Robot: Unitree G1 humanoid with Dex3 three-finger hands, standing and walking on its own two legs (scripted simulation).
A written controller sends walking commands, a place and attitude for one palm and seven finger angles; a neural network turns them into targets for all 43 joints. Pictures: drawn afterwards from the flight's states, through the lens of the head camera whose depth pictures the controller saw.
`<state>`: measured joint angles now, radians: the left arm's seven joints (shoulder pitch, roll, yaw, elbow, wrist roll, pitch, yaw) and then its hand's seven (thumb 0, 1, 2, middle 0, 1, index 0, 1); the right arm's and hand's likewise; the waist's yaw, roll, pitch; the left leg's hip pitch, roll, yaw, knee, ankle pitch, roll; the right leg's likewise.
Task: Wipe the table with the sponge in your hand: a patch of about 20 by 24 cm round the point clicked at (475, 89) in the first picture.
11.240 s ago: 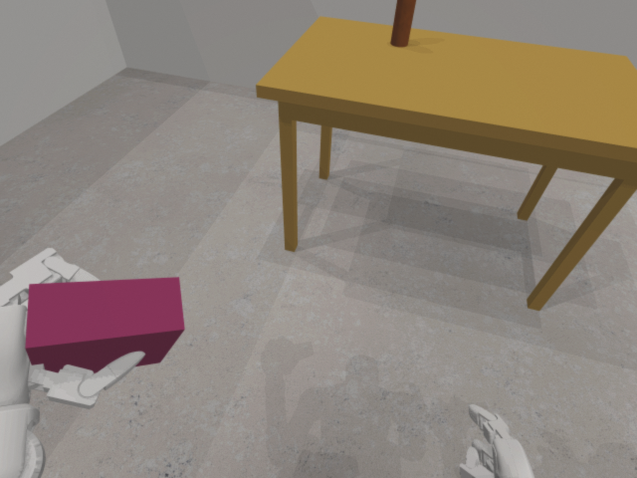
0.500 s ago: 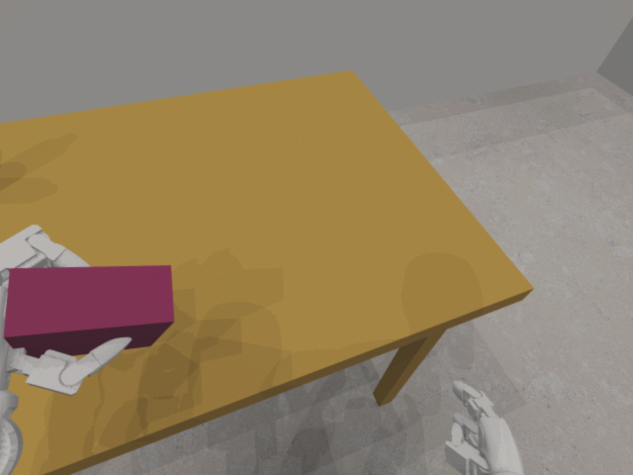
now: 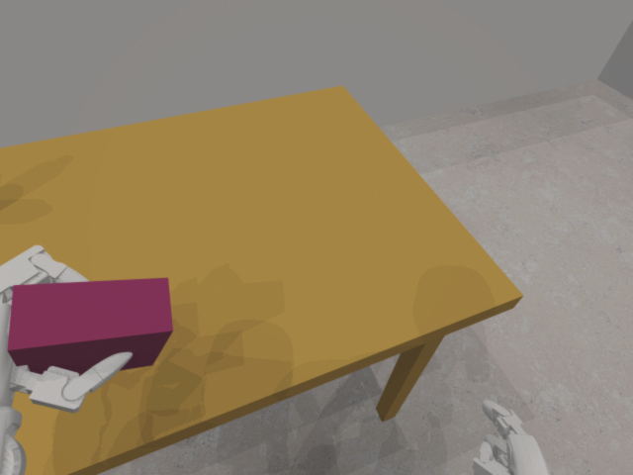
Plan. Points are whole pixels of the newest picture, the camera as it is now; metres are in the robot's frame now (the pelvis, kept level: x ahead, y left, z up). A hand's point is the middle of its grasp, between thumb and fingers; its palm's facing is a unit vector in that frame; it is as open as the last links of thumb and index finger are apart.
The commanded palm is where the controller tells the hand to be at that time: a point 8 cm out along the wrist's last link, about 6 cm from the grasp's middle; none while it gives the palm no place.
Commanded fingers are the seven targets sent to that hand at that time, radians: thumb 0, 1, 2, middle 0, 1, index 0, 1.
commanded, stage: come to a stop and stand still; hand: left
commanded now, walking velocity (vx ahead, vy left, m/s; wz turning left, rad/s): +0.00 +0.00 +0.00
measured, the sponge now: (117, 330) +0.22 +0.21 +0.13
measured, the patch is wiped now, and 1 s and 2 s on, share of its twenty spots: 0.00 0.00 0.00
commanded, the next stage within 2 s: look again from close up in 1.60 s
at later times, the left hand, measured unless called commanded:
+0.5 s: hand out of the picture +0.21 +0.36 +0.18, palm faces +0.44 -0.82 -0.36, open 9.2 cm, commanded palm +0.15 +0.37 +0.18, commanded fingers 0.00 0.10 1.30 -1.20 -1.60 -1.20 -1.60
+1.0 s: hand out of the picture +0.18 +0.34 +0.16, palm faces +0.36 -0.83 -0.42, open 9.2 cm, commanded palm +0.13 +0.37 +0.18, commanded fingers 0.00 0.10 1.30 -1.20 -1.60 -1.20 -1.60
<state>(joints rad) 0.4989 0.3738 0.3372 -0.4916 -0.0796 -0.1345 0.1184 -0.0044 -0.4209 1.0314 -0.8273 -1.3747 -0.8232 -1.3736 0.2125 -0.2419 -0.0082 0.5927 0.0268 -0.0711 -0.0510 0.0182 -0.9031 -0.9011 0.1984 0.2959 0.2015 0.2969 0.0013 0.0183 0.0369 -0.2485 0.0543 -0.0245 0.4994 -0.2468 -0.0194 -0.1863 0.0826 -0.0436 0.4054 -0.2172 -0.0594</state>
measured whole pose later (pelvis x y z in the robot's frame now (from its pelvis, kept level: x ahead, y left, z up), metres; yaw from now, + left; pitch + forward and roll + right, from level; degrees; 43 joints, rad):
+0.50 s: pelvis -0.01 +0.09 +0.00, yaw +0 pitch -1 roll -1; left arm 0.35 0.43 0.42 -0.49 -0.05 -0.27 0.12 0.00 -0.42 1.03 -0.82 -1.38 -0.82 -1.38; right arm 0.19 -0.16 0.04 0.58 0.00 -0.18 -0.01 0.02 -0.90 -0.90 0.20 0.30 0.21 0.30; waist 0.06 -0.07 0.10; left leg -0.25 -0.08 0.04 0.47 -0.21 0.10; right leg -0.22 -0.05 0.00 0.45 -0.22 0.00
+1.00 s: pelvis -0.04 +0.09 +0.00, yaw -1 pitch -1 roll -2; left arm 0.45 0.38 0.36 -0.45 -0.03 -0.22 0.11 0.00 -0.42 1.04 -0.82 -1.39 -0.82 -1.39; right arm 0.22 -0.21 0.02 0.58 0.01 -0.11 -0.03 0.02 -0.90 -0.90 0.20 0.30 0.20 0.30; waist 0.03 0.00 0.06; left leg -0.25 -0.06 0.06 0.40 -0.15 0.08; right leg -0.18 -0.01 -0.04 0.38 -0.19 0.02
